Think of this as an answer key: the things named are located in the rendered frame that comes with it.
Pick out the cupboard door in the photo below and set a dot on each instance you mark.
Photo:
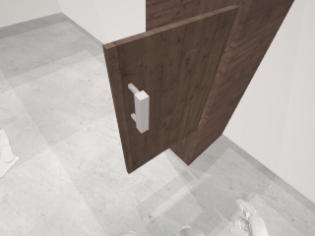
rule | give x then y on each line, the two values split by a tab
175	65

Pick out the right robot hand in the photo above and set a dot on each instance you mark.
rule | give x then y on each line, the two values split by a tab
254	226

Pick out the handle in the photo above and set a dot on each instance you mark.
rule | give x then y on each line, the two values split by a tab
142	109

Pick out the left robot hand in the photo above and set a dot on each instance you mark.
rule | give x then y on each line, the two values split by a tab
7	158

